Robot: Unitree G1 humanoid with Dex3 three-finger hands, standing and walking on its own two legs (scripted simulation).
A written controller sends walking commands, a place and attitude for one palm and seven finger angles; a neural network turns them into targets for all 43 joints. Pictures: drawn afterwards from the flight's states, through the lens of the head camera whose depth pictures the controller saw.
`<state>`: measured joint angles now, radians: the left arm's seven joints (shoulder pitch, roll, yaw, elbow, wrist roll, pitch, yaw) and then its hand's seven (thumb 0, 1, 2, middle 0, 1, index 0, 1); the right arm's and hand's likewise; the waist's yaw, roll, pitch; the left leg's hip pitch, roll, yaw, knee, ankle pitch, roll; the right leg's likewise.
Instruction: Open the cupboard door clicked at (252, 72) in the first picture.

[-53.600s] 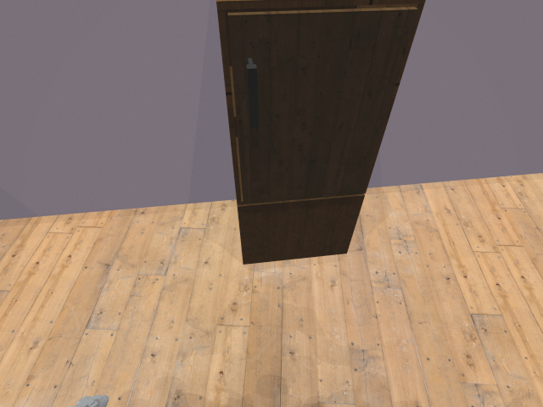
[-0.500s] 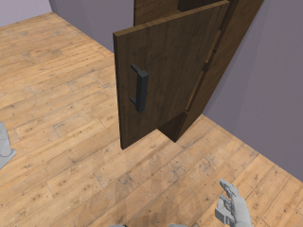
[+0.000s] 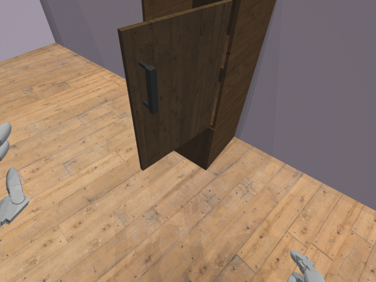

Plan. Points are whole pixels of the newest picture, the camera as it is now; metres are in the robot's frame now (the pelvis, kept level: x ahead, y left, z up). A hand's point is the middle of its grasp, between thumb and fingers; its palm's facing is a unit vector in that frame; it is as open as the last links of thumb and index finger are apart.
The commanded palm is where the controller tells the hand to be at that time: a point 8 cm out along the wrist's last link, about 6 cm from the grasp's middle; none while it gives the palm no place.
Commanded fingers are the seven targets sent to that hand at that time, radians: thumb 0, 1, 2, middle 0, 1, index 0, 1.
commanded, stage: stop stepping back and stand still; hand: left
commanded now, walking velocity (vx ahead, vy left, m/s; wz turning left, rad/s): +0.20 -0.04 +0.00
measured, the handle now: (148, 88) +0.62 +0.15 +0.07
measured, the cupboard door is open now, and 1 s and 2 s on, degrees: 79 79 79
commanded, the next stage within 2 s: let the arm hang, fingers relaxed in 0.78 s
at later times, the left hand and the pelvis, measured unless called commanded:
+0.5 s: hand out of the picture +0.13 +0.27 +0.16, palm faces +0.46 -0.78 -0.42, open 7.4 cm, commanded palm +0.07 +0.31 +0.18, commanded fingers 0.00 0.90 0.90 -0.20 -0.30 -0.20 -0.30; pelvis -0.06 +0.00 +0.00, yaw +2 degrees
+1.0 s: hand out of the picture +0.13 +0.30 -0.01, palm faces +0.20 -0.87 -0.46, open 7.4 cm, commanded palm none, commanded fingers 0.00 0.90 0.90 -0.20 -0.30 -0.20 -0.30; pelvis -0.07 +0.04 -0.01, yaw +3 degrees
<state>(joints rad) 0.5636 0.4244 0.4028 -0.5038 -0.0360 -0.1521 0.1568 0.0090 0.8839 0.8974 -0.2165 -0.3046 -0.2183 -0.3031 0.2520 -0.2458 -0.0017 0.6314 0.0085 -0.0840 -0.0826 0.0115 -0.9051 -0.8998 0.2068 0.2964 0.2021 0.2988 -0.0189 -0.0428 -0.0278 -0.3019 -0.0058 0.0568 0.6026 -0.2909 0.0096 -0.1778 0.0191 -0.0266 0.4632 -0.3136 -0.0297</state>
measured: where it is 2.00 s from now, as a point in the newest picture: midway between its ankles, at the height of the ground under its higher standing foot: outside the picture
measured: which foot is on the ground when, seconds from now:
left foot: up 0.00-0.00, down 0.02-0.28, up 0.30-0.52, down 0.54-1.00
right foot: down 0.00-1.00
